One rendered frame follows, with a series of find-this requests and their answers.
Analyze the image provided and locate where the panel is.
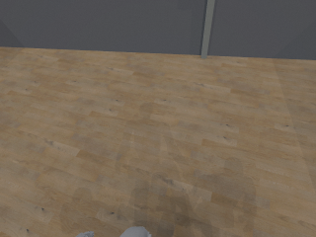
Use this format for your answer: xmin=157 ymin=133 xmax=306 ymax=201
xmin=200 ymin=0 xmax=215 ymax=59

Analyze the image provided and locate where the left robot thigh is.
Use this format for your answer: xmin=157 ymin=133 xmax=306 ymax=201
xmin=119 ymin=226 xmax=152 ymax=237

